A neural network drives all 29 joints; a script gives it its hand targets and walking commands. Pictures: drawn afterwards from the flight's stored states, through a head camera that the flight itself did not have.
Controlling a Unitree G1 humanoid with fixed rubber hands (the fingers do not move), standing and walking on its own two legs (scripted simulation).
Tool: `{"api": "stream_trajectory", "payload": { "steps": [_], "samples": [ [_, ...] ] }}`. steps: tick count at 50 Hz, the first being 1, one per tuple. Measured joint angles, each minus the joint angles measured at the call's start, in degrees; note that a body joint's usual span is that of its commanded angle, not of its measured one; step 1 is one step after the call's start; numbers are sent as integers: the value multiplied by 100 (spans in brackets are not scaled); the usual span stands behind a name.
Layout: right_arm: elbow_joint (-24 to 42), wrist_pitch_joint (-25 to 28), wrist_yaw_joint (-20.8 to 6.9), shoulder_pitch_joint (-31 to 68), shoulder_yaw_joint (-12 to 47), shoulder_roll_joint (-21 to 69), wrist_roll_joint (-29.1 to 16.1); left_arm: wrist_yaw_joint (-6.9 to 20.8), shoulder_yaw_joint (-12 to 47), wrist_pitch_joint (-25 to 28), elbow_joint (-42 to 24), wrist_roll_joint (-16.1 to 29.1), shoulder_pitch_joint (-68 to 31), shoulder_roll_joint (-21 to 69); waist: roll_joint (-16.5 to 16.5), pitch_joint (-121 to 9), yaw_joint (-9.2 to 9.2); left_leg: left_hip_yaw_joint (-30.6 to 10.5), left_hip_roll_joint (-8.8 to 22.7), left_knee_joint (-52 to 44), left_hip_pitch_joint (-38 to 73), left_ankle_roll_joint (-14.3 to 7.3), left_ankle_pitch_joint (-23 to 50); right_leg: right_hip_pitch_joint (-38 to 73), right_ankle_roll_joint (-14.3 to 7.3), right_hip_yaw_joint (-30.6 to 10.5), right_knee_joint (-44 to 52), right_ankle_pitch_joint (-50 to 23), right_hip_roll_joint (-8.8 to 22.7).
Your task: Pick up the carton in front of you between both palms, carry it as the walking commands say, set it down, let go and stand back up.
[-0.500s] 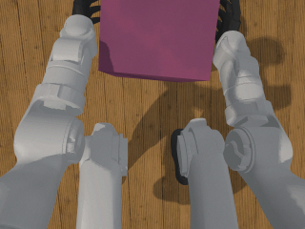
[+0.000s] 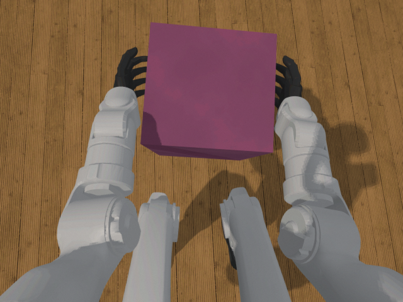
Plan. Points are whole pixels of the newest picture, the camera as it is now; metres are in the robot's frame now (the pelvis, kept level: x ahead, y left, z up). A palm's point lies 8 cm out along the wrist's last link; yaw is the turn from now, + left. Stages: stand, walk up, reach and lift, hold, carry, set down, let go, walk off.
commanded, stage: reach and lift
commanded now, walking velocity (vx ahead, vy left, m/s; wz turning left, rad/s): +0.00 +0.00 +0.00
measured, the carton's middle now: (205, 107) +0.49 -0.02 -0.13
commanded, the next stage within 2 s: none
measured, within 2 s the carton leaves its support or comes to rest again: neither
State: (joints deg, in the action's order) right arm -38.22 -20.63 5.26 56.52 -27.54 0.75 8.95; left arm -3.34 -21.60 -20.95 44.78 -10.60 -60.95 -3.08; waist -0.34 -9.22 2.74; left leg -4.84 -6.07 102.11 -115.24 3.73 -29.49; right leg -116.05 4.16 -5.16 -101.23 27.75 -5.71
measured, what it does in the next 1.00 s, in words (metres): rises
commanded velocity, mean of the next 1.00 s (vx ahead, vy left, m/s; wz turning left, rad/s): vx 0.00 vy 0.00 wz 0.00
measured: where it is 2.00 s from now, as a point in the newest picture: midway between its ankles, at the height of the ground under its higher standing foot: (198, 253)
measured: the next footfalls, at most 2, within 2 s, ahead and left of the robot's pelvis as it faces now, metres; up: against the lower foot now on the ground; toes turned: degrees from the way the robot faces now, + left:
none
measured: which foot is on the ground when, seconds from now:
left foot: down 0.00-1.00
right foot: down 0.00-1.00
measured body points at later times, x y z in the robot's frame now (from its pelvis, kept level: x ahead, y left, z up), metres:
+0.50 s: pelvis +0.05 +0.00 +0.14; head +0.19 +0.00 +0.57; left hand +0.46 +0.14 +0.09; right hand +0.45 -0.17 +0.10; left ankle +0.11 +0.13 -0.45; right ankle +0.12 -0.13 -0.45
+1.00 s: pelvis +0.10 -0.01 +0.26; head +0.11 +0.00 +0.71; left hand +0.42 +0.15 +0.25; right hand +0.41 -0.16 +0.25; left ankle +0.11 +0.13 -0.45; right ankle +0.11 -0.13 -0.45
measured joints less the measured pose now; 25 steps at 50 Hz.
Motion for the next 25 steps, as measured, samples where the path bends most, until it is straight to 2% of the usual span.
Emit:
{"api": "stream_trajectory", "payload": {
  "steps": [7,13,19,25],
  "samples": [
    [312,-103,47,-553,264,133,-206,-34,136,-141,-563,175,741,162,-50,-168,-58,-25,-9,-499,792,-16,-79,785,-31,-42,475,96,8],
    [143,-82,31,-1027,386,235,-122,-47,210,-156,-556,177,1337,269,-52,-388,-68,-97,-36,-1089,1658,-43,-102,1669,-79,-36,1052,157,61],
    [206,64,15,-1562,513,326,-202,-98,319,52,-627,311,1934,403,16,-491,-56,-156,-23,-1738,2647,-87,-65,2674,-113,-57,1715,130,76],
    [2,189,-137,-1976,410,422,48,-81,227,191,-486,103,2393,608,34,-492,-42,-167,24,-2549,3695,-129,77,3704,-131,-140,2507,-15,74]
  ]
}}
